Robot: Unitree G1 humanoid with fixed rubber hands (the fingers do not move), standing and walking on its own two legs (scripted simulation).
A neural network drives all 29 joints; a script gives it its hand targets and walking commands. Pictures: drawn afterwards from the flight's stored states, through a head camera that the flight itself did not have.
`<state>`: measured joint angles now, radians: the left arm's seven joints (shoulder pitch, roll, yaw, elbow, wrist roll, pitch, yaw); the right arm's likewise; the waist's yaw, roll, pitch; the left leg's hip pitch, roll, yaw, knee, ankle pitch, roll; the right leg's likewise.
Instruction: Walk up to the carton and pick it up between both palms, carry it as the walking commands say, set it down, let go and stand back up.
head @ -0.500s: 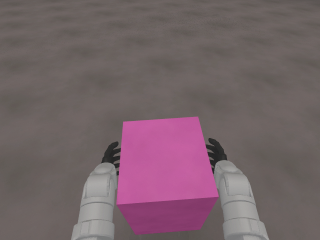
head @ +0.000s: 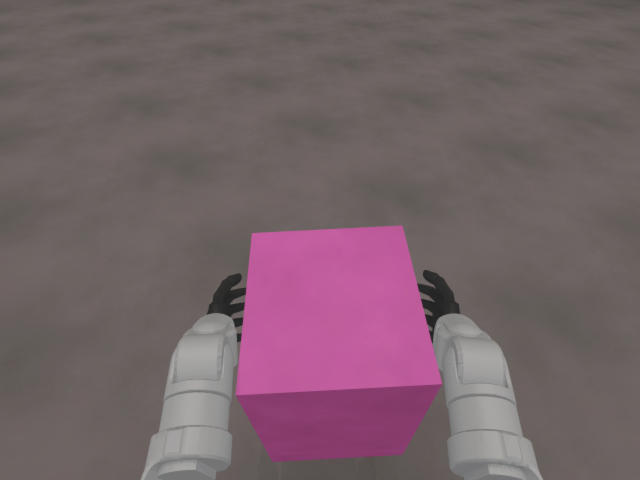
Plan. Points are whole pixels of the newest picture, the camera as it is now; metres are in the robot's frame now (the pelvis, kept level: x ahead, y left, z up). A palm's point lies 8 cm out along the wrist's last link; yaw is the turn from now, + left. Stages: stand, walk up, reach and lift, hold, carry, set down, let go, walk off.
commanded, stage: reach and lift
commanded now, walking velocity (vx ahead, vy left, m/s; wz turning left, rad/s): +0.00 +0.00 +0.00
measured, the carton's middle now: (332, 352) +0.29 +0.00 -0.02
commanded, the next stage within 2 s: hold in 0.72 s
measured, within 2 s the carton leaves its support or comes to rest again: neither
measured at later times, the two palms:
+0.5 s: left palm (227, 326) +0.29 +0.15 +0.04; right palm (451, 329) +0.29 -0.15 +0.05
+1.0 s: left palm (223, 335) +0.28 +0.15 +0.04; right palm (451, 336) +0.28 -0.15 +0.05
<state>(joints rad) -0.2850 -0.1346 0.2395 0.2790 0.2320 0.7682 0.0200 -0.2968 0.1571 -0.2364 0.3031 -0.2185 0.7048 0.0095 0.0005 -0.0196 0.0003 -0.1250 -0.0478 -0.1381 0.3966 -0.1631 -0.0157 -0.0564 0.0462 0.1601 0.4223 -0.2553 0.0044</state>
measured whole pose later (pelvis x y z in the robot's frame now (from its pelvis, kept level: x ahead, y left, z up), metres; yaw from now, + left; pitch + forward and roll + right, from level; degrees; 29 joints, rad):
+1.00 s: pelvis +0.00 +0.00 +0.00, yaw +0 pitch -7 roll +0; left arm -0.22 -0.14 0.19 0.20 0.23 0.79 0.02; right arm -0.22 0.14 -0.19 0.21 -0.21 0.73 0.02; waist -0.01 -0.02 0.02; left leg -0.10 -0.05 -0.14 0.39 -0.16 -0.01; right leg -0.03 0.04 0.15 0.41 -0.25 0.00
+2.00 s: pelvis +0.00 +0.00 +0.00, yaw -1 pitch -5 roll +0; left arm -0.22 -0.14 0.18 0.18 0.23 0.80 0.02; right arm -0.21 0.14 -0.18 0.19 -0.21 0.74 0.02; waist 0.01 -0.02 -0.02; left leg -0.16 -0.05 -0.11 0.42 -0.17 -0.01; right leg -0.11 0.03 0.13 0.46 -0.26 0.01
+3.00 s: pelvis -0.25 +0.04 -0.02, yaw -21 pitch +5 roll +1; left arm 0.04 -0.13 0.03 -0.52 0.04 1.19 0.16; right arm 0.03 0.13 -0.01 -0.50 -0.02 1.15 -0.15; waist 0.01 -0.06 -0.12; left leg -0.32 0.00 0.10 0.56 -0.33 0.02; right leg -0.63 0.05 0.04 0.61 -0.23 0.02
